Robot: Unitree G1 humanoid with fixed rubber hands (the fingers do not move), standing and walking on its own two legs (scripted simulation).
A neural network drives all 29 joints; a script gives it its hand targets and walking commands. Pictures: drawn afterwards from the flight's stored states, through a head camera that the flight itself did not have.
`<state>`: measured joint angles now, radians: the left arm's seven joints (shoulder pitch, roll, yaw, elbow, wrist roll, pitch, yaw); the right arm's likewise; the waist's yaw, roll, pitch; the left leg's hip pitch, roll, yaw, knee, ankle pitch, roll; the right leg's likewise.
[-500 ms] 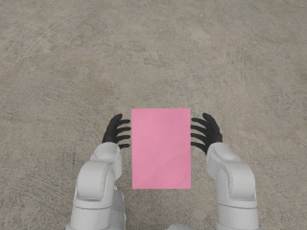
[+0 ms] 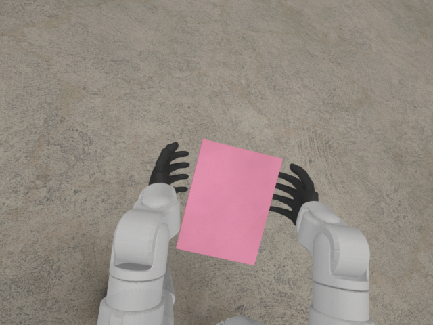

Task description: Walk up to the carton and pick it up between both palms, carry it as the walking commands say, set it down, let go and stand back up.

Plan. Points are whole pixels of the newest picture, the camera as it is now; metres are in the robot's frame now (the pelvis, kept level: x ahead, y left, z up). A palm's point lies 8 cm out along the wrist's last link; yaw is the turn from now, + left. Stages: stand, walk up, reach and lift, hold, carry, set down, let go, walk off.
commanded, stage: carry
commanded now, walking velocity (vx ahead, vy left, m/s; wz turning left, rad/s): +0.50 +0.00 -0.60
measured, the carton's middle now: (223, 190) +0.37 +0.02 -0.07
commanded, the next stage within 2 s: none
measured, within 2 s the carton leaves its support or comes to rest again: neither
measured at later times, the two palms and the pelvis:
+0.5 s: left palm out of the picture +0.86 +0.29 +0.13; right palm out of the picture +0.79 +0.08 +0.12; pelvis +0.51 +0.27 +0.05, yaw -12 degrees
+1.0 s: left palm out of the picture +1.17 +0.43 +0.14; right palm out of the picture +1.09 +0.22 +0.10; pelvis +0.83 +0.43 +0.07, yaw -16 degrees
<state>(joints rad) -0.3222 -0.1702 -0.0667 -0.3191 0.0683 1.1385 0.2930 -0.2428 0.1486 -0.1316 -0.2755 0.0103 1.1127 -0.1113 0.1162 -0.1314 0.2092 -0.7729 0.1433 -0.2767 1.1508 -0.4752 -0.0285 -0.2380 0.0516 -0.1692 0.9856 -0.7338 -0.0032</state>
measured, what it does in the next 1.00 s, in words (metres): walks ahead, turning right: left foot, then right foot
